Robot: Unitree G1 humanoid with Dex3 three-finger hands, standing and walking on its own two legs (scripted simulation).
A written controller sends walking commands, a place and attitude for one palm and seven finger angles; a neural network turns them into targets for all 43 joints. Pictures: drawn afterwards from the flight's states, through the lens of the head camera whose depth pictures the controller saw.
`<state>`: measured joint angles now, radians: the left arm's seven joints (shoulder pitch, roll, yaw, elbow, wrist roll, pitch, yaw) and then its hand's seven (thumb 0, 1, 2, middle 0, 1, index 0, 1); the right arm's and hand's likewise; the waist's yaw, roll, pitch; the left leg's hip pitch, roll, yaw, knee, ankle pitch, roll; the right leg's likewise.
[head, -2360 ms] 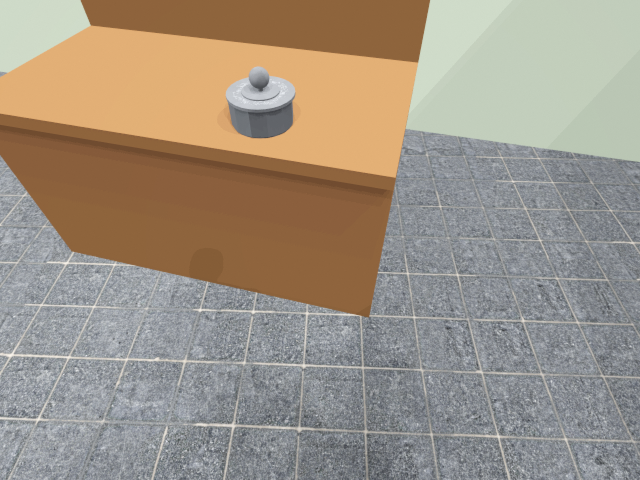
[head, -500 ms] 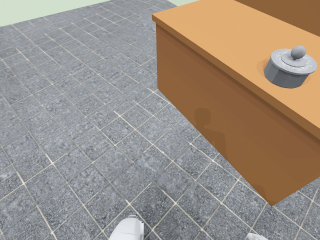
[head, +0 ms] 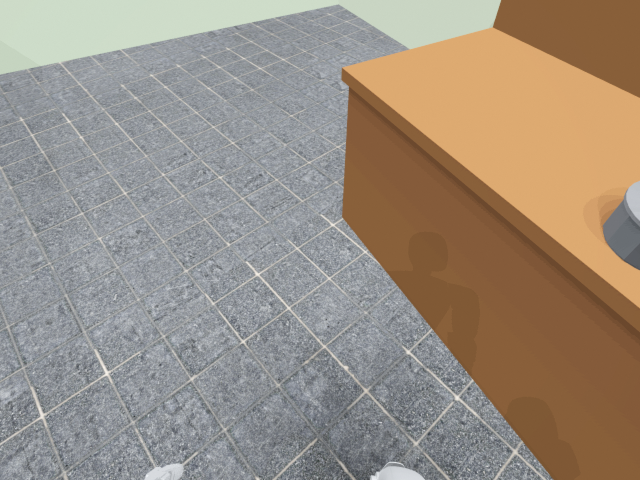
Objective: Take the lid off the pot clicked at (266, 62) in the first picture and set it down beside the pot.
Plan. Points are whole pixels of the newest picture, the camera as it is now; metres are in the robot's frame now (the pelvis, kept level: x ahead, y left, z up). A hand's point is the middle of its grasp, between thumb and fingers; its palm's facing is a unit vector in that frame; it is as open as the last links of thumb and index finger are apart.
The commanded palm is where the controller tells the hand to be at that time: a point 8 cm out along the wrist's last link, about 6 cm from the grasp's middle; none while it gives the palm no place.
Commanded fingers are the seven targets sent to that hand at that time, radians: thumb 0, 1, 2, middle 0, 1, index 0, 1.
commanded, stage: turn to face it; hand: left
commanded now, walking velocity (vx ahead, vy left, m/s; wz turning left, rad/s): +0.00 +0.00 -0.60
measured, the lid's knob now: out of the picture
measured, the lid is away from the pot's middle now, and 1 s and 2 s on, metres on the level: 0.00 0.00 0.00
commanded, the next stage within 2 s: take the last steps up to it in 1.60 s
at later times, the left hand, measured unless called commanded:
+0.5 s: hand (201, 469) +0.17 +0.18 -0.17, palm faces -0.13 -0.97 -0.22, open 7.3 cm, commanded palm none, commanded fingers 0.00 0.90 0.90 -0.20 -0.30 -0.20 -0.30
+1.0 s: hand (261, 370) +0.31 +0.12 -0.16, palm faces -0.55 -0.79 -0.26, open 7.3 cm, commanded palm none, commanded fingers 0.00 0.90 0.90 -0.20 -0.30 -0.20 -0.30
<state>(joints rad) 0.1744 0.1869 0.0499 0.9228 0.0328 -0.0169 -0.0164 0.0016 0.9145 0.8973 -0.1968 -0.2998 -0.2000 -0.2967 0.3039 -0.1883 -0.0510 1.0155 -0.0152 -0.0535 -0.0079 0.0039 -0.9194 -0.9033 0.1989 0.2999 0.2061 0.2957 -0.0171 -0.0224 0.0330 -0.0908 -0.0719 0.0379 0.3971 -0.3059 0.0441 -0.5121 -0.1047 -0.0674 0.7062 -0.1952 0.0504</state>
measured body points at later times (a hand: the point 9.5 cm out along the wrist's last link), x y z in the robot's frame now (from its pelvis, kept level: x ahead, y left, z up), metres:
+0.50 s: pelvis +0.10 +0.00 +0.00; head +0.13 +0.00 +0.45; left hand +0.18 +0.24 -0.15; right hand +0.15 -0.26 -0.14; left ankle +0.13 +0.12 -0.72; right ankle +0.12 -0.11 -0.74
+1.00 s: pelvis +0.10 +0.00 -0.01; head +0.13 -0.03 +0.44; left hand +0.34 +0.16 -0.14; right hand -0.02 -0.23 -0.16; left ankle +0.14 +0.12 -0.73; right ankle +0.04 -0.11 -0.74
